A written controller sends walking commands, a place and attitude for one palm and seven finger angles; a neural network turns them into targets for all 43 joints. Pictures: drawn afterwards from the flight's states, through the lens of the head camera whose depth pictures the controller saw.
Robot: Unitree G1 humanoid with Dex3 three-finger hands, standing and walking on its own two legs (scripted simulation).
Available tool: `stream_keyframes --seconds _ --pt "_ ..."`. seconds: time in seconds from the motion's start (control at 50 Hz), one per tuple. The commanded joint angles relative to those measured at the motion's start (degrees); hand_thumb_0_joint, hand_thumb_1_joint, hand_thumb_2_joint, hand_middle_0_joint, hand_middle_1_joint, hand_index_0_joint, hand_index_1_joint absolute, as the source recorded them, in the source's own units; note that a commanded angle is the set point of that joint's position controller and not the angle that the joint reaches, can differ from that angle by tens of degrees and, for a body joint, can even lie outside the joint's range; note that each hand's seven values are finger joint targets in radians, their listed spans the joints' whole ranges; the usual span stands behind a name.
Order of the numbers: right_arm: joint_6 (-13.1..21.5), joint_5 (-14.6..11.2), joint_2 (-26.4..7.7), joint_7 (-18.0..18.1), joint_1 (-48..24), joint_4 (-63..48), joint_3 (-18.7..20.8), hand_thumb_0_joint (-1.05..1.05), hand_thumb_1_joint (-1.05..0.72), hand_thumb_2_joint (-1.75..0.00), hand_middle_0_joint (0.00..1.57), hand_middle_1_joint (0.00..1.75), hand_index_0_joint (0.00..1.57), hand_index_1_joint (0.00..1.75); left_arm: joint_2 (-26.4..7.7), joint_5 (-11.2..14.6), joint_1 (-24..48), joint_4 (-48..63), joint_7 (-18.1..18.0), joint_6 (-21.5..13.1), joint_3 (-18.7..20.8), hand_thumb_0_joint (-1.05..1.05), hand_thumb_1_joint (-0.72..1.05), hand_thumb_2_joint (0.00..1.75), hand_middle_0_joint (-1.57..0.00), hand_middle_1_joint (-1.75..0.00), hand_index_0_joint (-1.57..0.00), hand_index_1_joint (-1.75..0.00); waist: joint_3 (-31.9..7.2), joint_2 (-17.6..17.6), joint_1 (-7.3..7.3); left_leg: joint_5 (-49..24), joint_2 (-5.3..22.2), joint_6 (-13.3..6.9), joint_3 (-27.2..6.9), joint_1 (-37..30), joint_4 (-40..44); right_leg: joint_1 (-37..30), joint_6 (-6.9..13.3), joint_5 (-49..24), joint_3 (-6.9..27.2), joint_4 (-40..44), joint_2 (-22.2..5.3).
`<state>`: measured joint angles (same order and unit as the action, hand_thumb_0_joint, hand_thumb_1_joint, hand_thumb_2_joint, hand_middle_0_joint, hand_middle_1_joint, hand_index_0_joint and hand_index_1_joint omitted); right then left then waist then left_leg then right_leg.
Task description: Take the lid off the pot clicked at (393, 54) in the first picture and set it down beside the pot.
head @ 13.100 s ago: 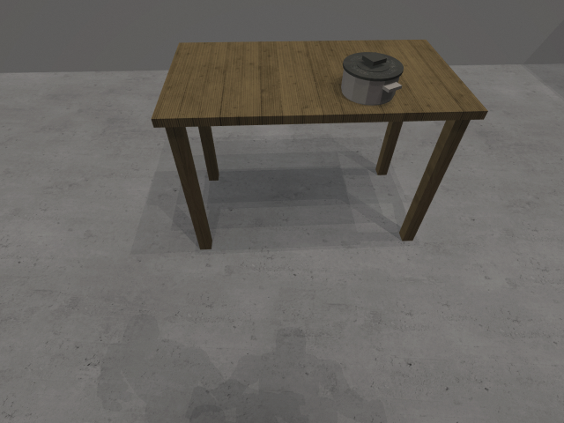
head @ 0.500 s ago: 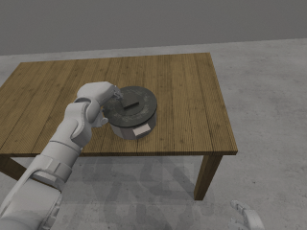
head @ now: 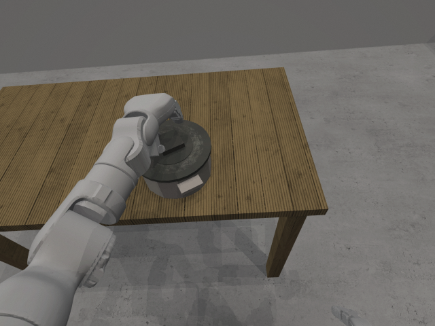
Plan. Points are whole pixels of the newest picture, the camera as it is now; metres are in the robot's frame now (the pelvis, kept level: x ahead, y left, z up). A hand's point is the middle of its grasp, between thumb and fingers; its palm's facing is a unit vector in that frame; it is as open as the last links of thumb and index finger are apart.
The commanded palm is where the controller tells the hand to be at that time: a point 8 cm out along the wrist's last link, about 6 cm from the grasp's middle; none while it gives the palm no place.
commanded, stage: move the open hand above the knob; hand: left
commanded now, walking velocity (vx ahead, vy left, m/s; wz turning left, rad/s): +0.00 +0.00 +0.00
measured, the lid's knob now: (169, 142) +0.49 +0.11 +0.03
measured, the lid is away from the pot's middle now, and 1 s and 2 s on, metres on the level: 0.00 0.00 0.00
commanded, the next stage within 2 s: lower the open fingers around the knob in 0.68 s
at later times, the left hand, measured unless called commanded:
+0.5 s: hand (159, 132) +0.46 +0.11 +0.10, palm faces -0.31 -0.06 -0.95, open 10.0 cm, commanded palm +0.46 +0.12 +0.17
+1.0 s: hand (165, 135) +0.46 +0.10 +0.09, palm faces -0.33 -0.05 -0.94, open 10.0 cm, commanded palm +0.46 +0.11 +0.15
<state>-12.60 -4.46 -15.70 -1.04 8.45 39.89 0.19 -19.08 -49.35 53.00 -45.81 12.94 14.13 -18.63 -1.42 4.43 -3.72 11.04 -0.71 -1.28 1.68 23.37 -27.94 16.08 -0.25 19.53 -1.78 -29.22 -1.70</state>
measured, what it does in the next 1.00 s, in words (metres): stands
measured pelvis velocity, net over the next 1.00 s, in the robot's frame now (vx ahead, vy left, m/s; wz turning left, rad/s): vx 0.00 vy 0.00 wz -0.01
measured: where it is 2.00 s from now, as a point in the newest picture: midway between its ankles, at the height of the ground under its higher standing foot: outside the picture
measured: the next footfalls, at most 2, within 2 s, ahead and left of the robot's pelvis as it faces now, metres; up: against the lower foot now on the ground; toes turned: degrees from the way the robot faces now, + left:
none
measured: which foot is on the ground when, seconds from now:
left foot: down 0.00-1.00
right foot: down 0.00-1.00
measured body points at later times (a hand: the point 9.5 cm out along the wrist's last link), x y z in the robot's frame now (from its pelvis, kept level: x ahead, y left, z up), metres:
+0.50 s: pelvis +0.00 +0.00 +0.00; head +0.05 -0.03 +0.45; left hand +0.48 +0.11 +0.15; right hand +0.09 -0.26 -0.14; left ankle +0.03 +0.11 -0.74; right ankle -0.06 -0.12 -0.74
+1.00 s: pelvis +0.00 +0.00 +0.00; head +0.05 -0.03 +0.45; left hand +0.47 +0.10 +0.14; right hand +0.10 -0.25 -0.14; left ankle +0.03 +0.11 -0.74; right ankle -0.06 -0.12 -0.74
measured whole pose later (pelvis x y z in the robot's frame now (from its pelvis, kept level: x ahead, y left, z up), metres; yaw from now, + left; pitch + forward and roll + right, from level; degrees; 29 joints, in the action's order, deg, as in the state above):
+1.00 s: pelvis +0.00 +0.00 +0.00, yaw -1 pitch +8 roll +0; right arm -12.9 -4.2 -15.2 -0.8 9.3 40.1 0.6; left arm -16.5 -49.9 55.2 -52.0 10.8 13.7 -18.4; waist -2.6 4.5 -4.1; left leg 11.0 -0.5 -1.3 2.1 24.4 -27.7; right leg 17.3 -0.2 19.3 -1.2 -29.0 -1.5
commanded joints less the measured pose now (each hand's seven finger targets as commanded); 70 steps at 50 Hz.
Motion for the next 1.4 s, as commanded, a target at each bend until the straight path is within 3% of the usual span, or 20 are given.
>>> stream_keyframes --seconds 0.0,0.2,0.28,0.34,0.4,0.44,0.6,0.66,0.68,0.8,0.84,0.88,0.94,1.0,1.04,1.1,1.18,1.22,1.28,1.38 --pt "1.86 0.46 -6.92 0.54 -1.0 -5.88 1.97 0.0 -0.9 -0.9 0.2 0.3 0.2 0.3 -12.64 -1.08 29.06 4.81 -3.05 -0.43 7.21 0.0 -0.26 1.37 -0.83 -0.08 -0.83 -0.08 -25.22 -7.61 -0.4 -17.14 -2.03 -2.62 -0.18 -18.46 -1.02 -0.27 1.67 -28.3 -0.72 2.37 3.06" --pt "1.82 0.61 -6.85 0.27 -0.36 -6.93 2.71 0.0 -0.9 -0.9 0.2 0.3 0.2 0.3 -13.24 -1.93 31.56 8.46 -3.78 -1.17 7.75 0.0 -0.26 1.37 -0.83 -0.08 -0.83 -0.08 -27.02 -5.6 -0.32 -19.88 -1.39 -2.85 -0.17 -20.46 -1.17 -0.26 1.71 -29.81 -0.77 2.49 3.1" --pt "1.84 0.28 -6.82 0.46 -0.17 -6.49 2.6 0.0 -0.9 -0.9 0.2 0.3 0.2 0.3 -11.22 -1.25 28.81 3.75 -3.57 -0.71 6.6 0.0 -0.26 1.37 -0.83 -0.08 -0.83 -0.08 -23.37 -7.54 -0.58 -17.08 -1.52 -2.88 0.06 -18.2 -0.49 1.14 1.69 -26.76 -0.98 3.36 3.29" --pt "2.14 0.31 -6.83 0.48 0.08 -6.1 2.92 0.0 -0.9 -0.9 0.2 0.3 0.2 0.3 -10.51 -1.42 35.37 9.21 -3.75 -1.21 4.84 0.0 -0.26 1.37 -0.83 -0.08 -0.83 -0.08 -25.48 -4.02 -1.36 -16.79 -1.35 -2.77 -0.78 -21.93 -0.41 2.77 1.91 -24.65 -1.2 3.25 3.41" --pt "2.24 0.42 -7.13 0.75 0.49 -5.55 2.85 0.0 -0.9 -0.9 0.2 0.3 0.2 0.3 -12.48 -1.13 31.88 5.57 -3.87 -1.36 7.2 0.0 -0.26 1.37 -0.83 -0.08 -0.83 -0.08 -25.23 -7.07 -0.97 -16.75 -1.3 -2.87 -0.74 -20.88 -0.58 2.03 1.78 -25.07 -1.05 3.39 3.48" --pt "2.26 0.29 -6.83 0.68 0.55 -5.3 2.79 0.0 -0.9 -0.9 0.2 0.3 0.2 0.3 -9.72 -1.13 32.41 5.31 -3.99 -0.99 4.87 0.0 -0.26 1.37 -0.83 -0.08 -0.83 -0.08 -24.56 -7.24 -1.27 -16.56 -1.39 -2.85 -0.41 -20.42 -0.48 2.44 1.73 -25.39 -1.17 3.34 3.45" --pt "1.98 0.31 -6.77 0.42 -0.7 -6.1 2.51 0.0 -0.9 -0.9 0.2 0.3 0.2 0.3 -11.21 -1.42 32.66 6.33 -3.95 -0.59 6.01 0.0 -0.26 1.37 -0.83 -0.08 -0.83 -0.08 -25.36 -5.65 -0.75 -17.58 -1.48 -2.66 -0.39 -20.22 -0.67 1.15 1.87 -27.11 -0.8 3.02 3.26" --pt "2.02 0.37 -6.31 0.1 -0.82 -6.26 2.66 0.0 -0.9 -0.9 0.2 0.3 0.2 0.3 -7.69 -1.35 31.64 6.6 -3.69 -0.56 3.56 0.0 -0.26 1.37 -0.83 -0.08 -0.83 -0.08 -25.43 -4.51 -1.06 -19.78 -1.38 -2.51 -0.88 -22.21 -1.24 2.71 2.05 -27.01 -1.36 2.66 3.51" --pt "1.84 0.27 -6.27 0.09 -0.77 -6.21 2.62 0.0 -0.9 -0.9 0.2 0.3 0.2 0.3 -6.81 -0.97 29.46 4.29 -3.41 -0.39 3.58 0.0 -0.26 1.37 -0.83 -0.08 -0.83 -0.08 -24.13 -6.96 -1.02 -19.6 -1.3 -2.58 -0.87 -20.67 -1.19 2.76 2.0 -26.75 -1.51 2.93 3.59" --pt "1.55 0.4 -6.76 0.76 -0.86 -5.76 2.16 0.0 -0.9 -0.9 0.2 0.3 0.2 0.3 -12.16 -1.41 31.31 3.8 -4.25 -0.21 7.01 0.0 -0.26 1.37 -0.83 -0.08 -0.83 -0.08 -24.72 -8.63 -0.57 -16.51 -1.67 -2.82 -0.08 -18.56 -0.63 0.42 1.69 -27.26 -0.65 3.18 3.27" --pt "1.45 0.15 -6.49 0.88 -0.82 -5.46 1.91 0.0 -0.9 -0.9 0.2 0.3 0.2 0.3 -9.3 -1.84 31.28 1.84 -4.54 0.09 4.53 0.0 -0.26 1.37 -0.83 -0.08 -0.83 -0.08 -22.74 -8.05 -1.19 -15.41 -1.47 -2.57 0.04 -17.69 -0.29 2.05 1.75 -25.65 -0.96 3.05 3.37" --pt "1.62 0.4 -6.15 0.57 -1.26 -6.07 2.41 0.0 -0.9 -0.9 0.2 0.3 0.2 0.3 -6.13 -1.49 33.09 5.27 -4.32 -0.29 2.91 0.0 -0.26 1.37 -0.83 -0.08 -0.83 -0.08 -25.0 -6.53 -1.18 -17.42 -1.4 -2.57 -0.36 -19.66 -0.84 2.27 2.02 -26.34 -1.11 2.77 3.32" --pt "1.42 0.59 -6.38 0.39 -0.63 -6.0 2.54 0.0 -0.9 -0.9 0.2 0.3 0.2 0.3 -7.19 -1.22 31.05 5.05 -4.53 -0.8 3.76 0.0 -0.26 1.37 -0.83 -0.08 -0.83 -0.08 -26.89 -5.38 -1.02 -18.99 -1.37 -2.51 -0.59 -21.54 -1.47 2.08 1.97 -26.98 -1.01 2.53 3.42" --pt "1.1 0.46 -6.63 0.69 -0.04 -5.42 2.51 0.0 -0.9 -0.9 0.2 0.3 0.2 0.3 -7.58 -1.38 30.26 2.38 -5.13 -0.68 4.3 0.0 -0.26 1.37 -0.83 -0.08 -0.83 -0.08 -24.08 -8.96 -1.3 -16.95 -1.31 -2.71 0.01 -18.28 -1.2 2.09 1.73 -27.01 -0.97 2.93 3.49" --pt "1.16 0.4 -6.68 0.96 -0.29 -5.26 2.32 0.0 -0.9 -0.9 0.2 0.3 0.2 0.3 -8.85 -1.61 32.58 3.28 -5.8 -0.69 4.67 0.0 -0.26 1.37 -0.83 -0.08 -0.83 -0.08 -24.15 -8.05 -1.35 -15.81 -1.51 -2.75 0.12 -17.61 -0.98 1.64 1.76 -27.09 -0.65 2.87 3.32" --pt "1.5 0.76 -6.48 1.04 -0.08 -5.74 2.63 0.0 -0.9 -0.9 0.2 0.3 0.2 0.3 -10.76 -1.82 30.39 5.34 -6.48 -1.4 6.98 0.0 -0.26 1.37 -0.83 -0.08 -0.83 -0.08 -28.37 -6.98 -0.48 -19.55 -1.53 -2.9 0.08 -19.75 -2.1 -0.39 1.85 -30.76 -0.41 2.14 3.28" --pt "1.19 0.28 -6.46 0.96 0.06 -5.27 2.48 0.0 -0.9 -0.9 0.2 0.3 0.2 0.3 -7.18 -1.96 26.98 -0.88 -6.94 -0.23 4.68 0.0 -0.26 1.37 -0.83 -0.08 -0.83 -0.08 -23.18 -8.77 -1.07 -17.08 -1.35 -2.67 0.69 -15.67 -1.52 1.67 1.75 -28.4 -0.66 2.5 3.43" --pt "1.23 0.45 -6.8 1.12 0.29 -5.35 2.57 0.0 -0.9 -0.9 0.2 0.3 0.2 0.3 -9.67 -1.66 29.42 1.77 -7.05 -0.44 5.83 0.0 -0.26 1.37 -0.83 -0.08 -0.83 -0.08 -25.2 -7.24 -1.11 -16.36 -1.58 -2.91 0.75 -16.84 -1.75 0.69 1.62 -28.82 -0.08 2.67 3.27" --pt "1.48 0.49 -6.48 1.39 0.72 -5.55 2.73 0.0 -0.9 -0.9 0.2 0.3 0.2 0.3 -8.78 -1.61 29.6 2.9 -6.55 -1.28 5.3 0.0 -0.26 1.37 -0.83 -0.08 -0.83 -0.08 -26.79 -7.35 -1.33 -18.5 -1.62 -3.16 0.62 -17.49 -2.45 0.25 1.7 -30.92 -0.05 2.35 3.29" --pt "1.36 0.31 -6.93 1.51 1.84 -4.73 2.83 0.0 -0.9 -0.9 0.2 0.3 0.2 0.3 -6.8 -1.26 26.24 -2.06 -6.42 -1.72 4.15 0.0 -0.26 1.37 -0.83 -0.08 -0.83 -0.08 -22.6 -9.16 -2.07 -16.61 -1.41 -3.03 0.97 -15.24 -2.39 2.94 1.55 -28.67 -0.34 2.69 3.51"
